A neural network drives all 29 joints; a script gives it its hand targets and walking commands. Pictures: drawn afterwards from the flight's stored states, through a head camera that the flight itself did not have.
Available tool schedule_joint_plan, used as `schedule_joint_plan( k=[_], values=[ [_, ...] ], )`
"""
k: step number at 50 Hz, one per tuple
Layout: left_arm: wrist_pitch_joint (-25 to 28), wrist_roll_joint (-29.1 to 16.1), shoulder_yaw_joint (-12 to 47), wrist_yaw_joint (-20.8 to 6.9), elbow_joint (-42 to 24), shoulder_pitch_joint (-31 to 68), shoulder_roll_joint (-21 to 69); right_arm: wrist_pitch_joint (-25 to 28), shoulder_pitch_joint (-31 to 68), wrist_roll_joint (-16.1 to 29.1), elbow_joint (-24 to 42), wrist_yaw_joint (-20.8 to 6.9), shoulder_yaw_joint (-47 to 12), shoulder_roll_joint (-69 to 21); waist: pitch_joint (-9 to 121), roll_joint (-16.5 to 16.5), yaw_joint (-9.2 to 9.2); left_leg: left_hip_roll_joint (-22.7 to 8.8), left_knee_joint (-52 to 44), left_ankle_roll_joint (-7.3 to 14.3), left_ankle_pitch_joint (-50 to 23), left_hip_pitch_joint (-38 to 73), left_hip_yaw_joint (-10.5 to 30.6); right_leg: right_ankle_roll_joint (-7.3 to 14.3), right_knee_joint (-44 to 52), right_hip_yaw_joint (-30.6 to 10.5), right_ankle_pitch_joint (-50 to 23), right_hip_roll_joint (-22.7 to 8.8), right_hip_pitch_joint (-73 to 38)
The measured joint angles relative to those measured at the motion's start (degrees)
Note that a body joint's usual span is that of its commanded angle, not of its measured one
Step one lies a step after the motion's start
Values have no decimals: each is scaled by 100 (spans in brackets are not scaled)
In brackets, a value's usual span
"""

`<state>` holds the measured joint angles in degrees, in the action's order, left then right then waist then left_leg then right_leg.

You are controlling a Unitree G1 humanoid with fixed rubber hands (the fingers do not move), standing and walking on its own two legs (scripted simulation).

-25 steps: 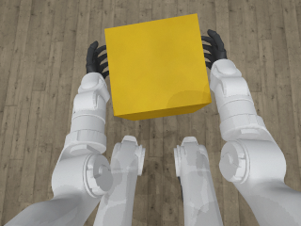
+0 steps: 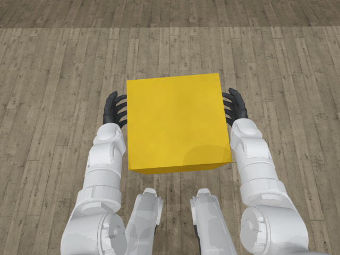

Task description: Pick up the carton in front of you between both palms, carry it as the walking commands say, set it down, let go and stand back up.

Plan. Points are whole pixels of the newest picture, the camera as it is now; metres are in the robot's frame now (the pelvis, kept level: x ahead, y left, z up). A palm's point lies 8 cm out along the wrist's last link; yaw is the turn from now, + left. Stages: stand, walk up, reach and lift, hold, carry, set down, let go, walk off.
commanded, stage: reach and lift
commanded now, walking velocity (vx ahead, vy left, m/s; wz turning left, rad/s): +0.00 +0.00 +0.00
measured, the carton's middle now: (176, 132) +0.42 +0.00 -0.12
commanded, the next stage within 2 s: hold in 1.84 s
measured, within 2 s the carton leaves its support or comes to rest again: neither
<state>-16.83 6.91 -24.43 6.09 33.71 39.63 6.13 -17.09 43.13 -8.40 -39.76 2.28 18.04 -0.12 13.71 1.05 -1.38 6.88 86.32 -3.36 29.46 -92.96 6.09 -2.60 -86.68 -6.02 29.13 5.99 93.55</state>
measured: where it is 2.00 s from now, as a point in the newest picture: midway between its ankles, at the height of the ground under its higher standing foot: (175, 243)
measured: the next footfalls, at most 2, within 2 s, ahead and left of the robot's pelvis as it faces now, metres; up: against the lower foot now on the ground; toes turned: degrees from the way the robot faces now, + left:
none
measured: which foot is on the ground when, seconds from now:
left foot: down 0.00-1.00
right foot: down 0.00-1.00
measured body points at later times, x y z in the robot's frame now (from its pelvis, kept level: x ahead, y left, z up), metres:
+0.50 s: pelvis +0.05 +0.00 +0.14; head +0.13 +0.00 +0.59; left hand +0.39 +0.15 +0.11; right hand +0.40 -0.15 +0.10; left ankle +0.08 +0.13 -0.54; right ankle +0.08 -0.13 -0.54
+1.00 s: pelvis +0.07 +0.00 +0.20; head +0.03 +0.01 +0.65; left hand +0.37 +0.15 +0.21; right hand +0.36 -0.15 +0.21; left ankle +0.08 +0.13 -0.54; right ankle +0.08 -0.13 -0.54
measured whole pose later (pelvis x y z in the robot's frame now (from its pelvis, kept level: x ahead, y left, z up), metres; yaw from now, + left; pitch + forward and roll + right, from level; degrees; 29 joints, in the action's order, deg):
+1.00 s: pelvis +0.07 +0.00 +0.20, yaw +0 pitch -3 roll +0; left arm -34.2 16.9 -16.9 0.4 24.6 17.2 9.2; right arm -35.0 16.2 -16.9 -23.8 0.1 15.9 -8.9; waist 3.5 0.1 0.3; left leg 3.1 25.7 -0.4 13.1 -10.0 8.7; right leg -0.8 -25.3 -8.2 12.7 2.6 10.1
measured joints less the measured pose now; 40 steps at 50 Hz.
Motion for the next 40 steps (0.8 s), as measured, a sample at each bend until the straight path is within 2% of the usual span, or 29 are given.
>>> schedule_joint_plan(
  k=[14,25,32,40],
  values=[
    [86,278,131,-174,150,-888,149,91,-1085,-250,122,-26,102,-368,4,-16,33,-83,-1815,115,-333,2361,112,78,1822,-84,-320,-81,-2373],
    [-39,412,414,-271,-186,-1786,290,-43,-2076,-280,589,-46,-82,-580,-199,-10,85,-190,-3487,204,-766,4431,207,125,3533,-141,-759,-170,-4468],
    [-387,435,645,-301,-522,-2260,311,-387,-2595,-312,1000,-42,-219,-708,-386,-41,118,-273,-4595,249,-1097,5886,244,156,4661,-185,-1100,-233,-5931],
    [-1118,527,972,-394,-1028,-2578,230,-1119,-3006,-402,1639,-15,-435,-819,-638,-73,151,-354,-5668,282,-1450,7449,275,179,5758,-210,-1461,-306,-7508]
  ],
)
